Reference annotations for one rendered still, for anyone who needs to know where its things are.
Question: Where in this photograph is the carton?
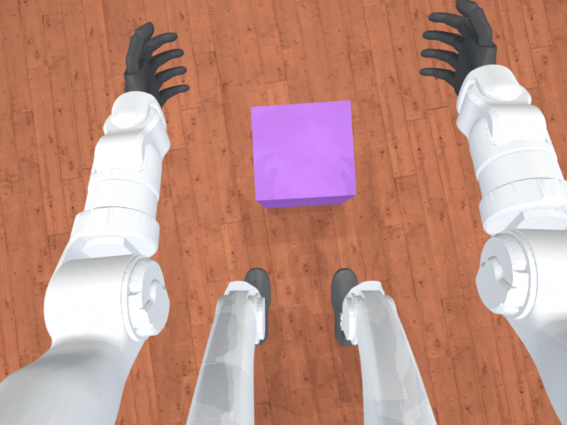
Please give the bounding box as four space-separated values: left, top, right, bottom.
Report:
251 100 356 208

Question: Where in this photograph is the robot right forearm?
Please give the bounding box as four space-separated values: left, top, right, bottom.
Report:
456 65 567 236

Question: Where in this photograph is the robot left upper arm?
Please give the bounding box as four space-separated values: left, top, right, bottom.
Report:
0 254 170 425

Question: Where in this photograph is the robot right upper arm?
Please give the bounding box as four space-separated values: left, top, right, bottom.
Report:
476 228 567 425

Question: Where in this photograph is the robot right thigh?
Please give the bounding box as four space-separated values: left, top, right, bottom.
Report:
344 290 437 425

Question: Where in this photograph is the robot left forearm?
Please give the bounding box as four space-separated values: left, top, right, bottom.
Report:
44 91 170 334

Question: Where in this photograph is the left robot foot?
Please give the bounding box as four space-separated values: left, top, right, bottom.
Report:
245 267 270 345

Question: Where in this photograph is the robot right hand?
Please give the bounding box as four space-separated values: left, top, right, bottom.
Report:
419 0 497 96

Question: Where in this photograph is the robot left hand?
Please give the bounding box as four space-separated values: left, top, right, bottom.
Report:
124 22 190 110

